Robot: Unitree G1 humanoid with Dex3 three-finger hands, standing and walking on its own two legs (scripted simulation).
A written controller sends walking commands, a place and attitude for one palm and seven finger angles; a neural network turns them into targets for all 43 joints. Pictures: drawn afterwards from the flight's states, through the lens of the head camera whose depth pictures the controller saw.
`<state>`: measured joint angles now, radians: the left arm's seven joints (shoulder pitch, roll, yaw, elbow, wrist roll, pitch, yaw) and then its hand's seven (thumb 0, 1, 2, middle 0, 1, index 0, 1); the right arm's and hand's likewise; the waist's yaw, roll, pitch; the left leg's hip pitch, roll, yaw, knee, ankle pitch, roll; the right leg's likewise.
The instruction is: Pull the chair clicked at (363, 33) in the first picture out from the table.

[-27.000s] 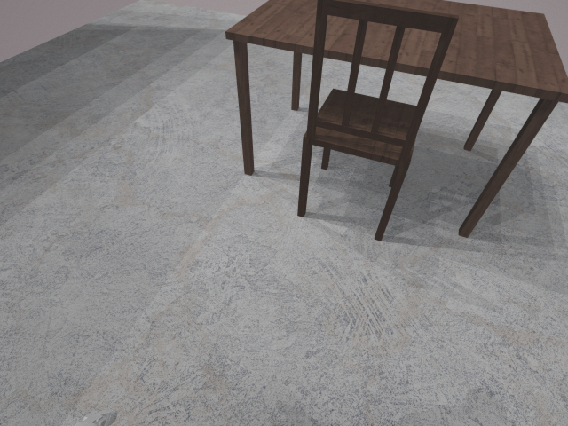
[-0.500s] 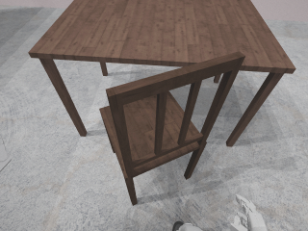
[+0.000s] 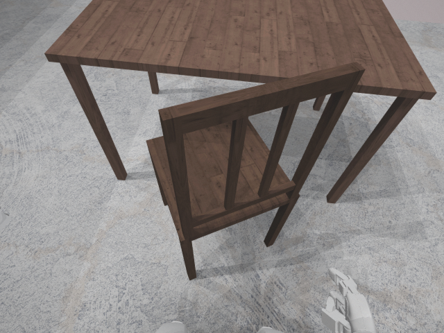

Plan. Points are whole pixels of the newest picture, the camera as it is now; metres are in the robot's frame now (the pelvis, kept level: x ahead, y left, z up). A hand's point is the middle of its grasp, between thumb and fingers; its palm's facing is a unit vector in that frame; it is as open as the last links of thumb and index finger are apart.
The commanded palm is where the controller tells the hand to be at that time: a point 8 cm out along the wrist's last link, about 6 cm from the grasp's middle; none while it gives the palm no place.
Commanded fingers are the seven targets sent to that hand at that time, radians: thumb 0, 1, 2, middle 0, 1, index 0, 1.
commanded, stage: step back with the hand held close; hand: left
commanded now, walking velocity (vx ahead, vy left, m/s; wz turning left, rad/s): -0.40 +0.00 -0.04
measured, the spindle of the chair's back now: (233, 170) +0.45 +0.01 -0.03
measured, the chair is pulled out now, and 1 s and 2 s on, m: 0.21 0.21 0.21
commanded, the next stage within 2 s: stop stepping back and stand still in 0.32 s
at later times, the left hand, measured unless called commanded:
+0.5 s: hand out of the picture +0.10 +0.25 +0.20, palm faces +0.38 -0.79 -0.48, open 7.4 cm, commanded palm +0.03 +0.29 +0.19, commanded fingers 0.00 0.90 0.90 -0.20 -0.30 -0.20 -0.30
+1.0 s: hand out of the picture +0.03 +0.25 +0.19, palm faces +0.35 -0.81 -0.46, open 7.4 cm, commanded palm -0.02 +0.29 +0.19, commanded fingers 0.00 0.90 0.90 -0.20 -0.30 -0.20 -0.30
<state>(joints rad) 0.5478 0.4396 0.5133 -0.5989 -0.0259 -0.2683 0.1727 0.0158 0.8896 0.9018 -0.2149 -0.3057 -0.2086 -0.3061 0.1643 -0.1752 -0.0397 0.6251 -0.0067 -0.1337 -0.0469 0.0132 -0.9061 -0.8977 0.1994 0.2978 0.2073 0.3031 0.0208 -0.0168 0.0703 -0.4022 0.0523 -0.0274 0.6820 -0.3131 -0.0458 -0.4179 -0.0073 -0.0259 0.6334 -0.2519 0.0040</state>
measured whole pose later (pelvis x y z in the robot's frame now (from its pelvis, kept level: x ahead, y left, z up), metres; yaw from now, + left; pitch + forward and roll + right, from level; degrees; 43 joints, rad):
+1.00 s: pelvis -0.18 +0.00 +0.01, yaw -3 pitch -1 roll -1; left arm 0.58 0.42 0.42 -0.50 -0.04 -0.26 0.15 0.02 0.89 0.90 -0.21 -0.31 -0.21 -0.31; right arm 0.25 -0.20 -0.02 0.63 0.02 -0.17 -0.05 0.02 -0.91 -0.90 0.20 0.30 0.20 0.30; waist -0.02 -0.01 0.01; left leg -0.25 0.02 0.04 0.55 -0.29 0.03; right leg -0.19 -0.04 -0.06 0.48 -0.26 0.04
